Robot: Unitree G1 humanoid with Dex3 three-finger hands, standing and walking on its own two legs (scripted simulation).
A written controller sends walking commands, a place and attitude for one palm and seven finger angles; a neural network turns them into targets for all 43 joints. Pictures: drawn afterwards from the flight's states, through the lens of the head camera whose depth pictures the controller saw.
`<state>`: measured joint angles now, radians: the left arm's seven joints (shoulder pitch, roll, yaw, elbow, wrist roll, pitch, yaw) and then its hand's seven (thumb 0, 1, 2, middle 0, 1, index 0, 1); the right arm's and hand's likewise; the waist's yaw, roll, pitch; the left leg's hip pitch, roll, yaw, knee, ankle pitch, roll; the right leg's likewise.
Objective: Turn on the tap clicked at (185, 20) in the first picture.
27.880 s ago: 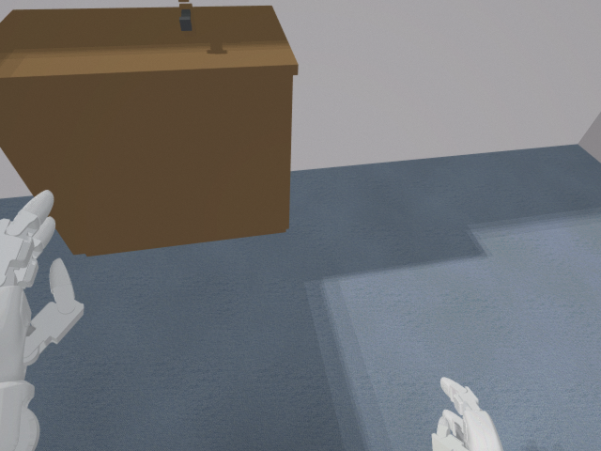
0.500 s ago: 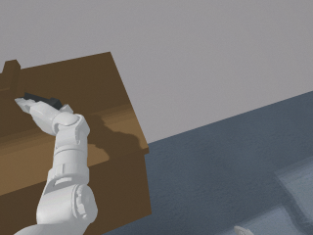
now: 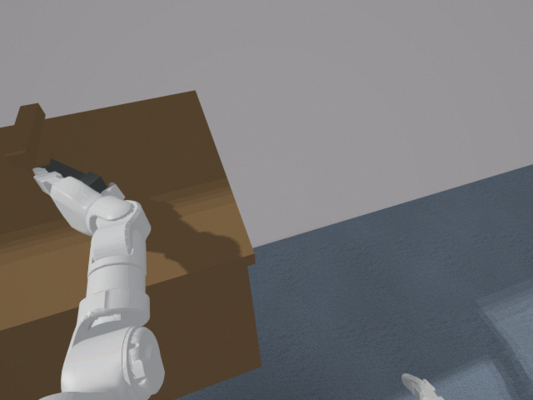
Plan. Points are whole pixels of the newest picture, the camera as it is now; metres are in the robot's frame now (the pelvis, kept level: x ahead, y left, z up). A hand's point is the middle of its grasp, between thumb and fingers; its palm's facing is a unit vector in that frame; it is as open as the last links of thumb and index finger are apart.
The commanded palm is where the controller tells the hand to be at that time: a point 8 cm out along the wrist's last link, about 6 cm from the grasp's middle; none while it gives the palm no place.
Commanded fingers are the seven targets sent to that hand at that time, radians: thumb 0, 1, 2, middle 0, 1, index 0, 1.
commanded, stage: draw the hand back beside the body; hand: left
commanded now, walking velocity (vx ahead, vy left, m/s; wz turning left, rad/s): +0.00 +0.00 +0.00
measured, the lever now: (92, 185) +0.40 +0.28 +0.12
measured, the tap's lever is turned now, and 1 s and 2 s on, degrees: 43 27 27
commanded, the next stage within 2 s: step back with the hand held close in 1.46 s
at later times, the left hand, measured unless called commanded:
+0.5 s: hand (79, 229) +0.31 +0.26 +0.13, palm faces +0.41 -0.89 -0.22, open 8.2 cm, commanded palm +0.28 +0.29 +0.19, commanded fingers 0.00 0.90 0.90 -0.18 -0.23 -0.18 -0.23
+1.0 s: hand (12, 262) +0.24 +0.27 +0.18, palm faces +0.36 -0.88 -0.30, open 7.5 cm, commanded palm +0.20 +0.32 +0.19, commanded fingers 0.00 0.90 0.90 -0.20 -0.30 -0.20 -0.30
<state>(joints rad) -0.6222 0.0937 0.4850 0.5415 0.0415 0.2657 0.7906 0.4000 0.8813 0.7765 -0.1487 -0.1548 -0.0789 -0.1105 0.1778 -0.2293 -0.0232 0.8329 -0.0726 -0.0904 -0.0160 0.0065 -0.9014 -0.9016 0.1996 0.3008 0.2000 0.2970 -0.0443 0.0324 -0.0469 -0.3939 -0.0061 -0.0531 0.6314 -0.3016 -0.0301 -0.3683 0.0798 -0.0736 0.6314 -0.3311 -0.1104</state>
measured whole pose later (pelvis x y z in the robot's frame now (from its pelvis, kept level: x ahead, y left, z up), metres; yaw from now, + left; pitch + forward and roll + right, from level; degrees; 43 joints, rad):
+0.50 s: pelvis +0.00 +0.03 +0.02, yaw -1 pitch -4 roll +1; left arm -0.07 0.28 0.19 0.14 -0.10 0.05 0.21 0.20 0.90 0.85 -0.14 -0.18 -0.17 -0.20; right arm 0.16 -0.27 0.01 0.72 0.00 -0.11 -0.06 0.01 -0.90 -0.90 0.20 0.30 0.20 0.30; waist 0.02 0.06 0.05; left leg -0.14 -0.03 -0.02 0.41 -0.21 0.01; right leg -0.12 0.06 -0.03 0.42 -0.23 -0.07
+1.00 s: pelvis +0.00 +0.05 +0.02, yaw -2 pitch -7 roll +0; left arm 0.27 0.32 0.22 -0.27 -0.08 -0.06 0.12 0.02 0.89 0.90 -0.20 -0.28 -0.21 -0.28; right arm 0.18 -0.24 0.02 0.69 -0.01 -0.01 -0.05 0.01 -0.90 -0.90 0.20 0.30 0.20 0.30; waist 0.06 0.07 0.05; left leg -0.04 -0.04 -0.01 0.35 -0.19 0.03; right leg 0.00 0.05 -0.02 0.31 -0.19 -0.05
